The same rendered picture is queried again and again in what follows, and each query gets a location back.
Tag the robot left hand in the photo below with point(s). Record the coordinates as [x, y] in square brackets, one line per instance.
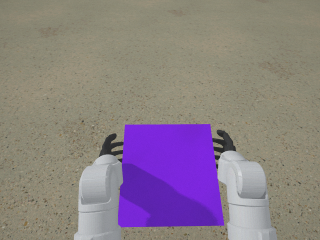
[108, 146]

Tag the left robot forearm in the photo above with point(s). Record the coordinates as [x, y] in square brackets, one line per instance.
[98, 200]

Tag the robot right hand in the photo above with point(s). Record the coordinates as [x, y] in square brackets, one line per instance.
[227, 144]

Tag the right robot forearm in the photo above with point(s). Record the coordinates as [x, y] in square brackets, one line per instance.
[247, 195]

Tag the carton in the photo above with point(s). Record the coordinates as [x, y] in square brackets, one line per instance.
[169, 177]

